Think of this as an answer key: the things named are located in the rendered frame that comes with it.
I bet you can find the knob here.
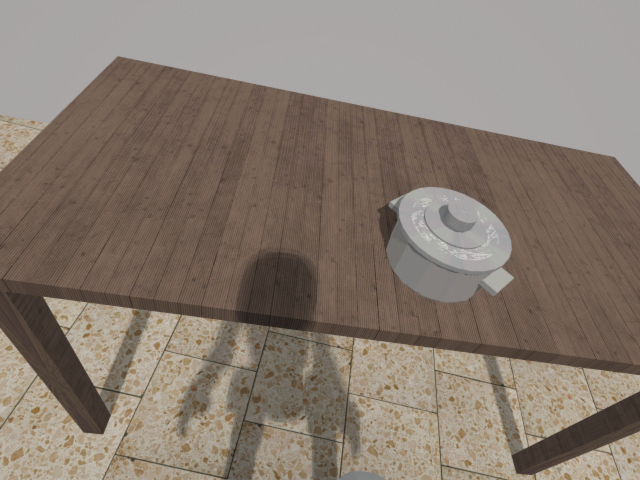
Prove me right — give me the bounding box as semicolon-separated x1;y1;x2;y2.
443;201;479;232

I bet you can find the table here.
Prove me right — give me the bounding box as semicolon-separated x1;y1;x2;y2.
0;56;640;475

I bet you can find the pot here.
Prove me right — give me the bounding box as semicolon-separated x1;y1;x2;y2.
386;193;514;303

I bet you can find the lid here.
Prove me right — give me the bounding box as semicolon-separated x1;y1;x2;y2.
397;187;512;275

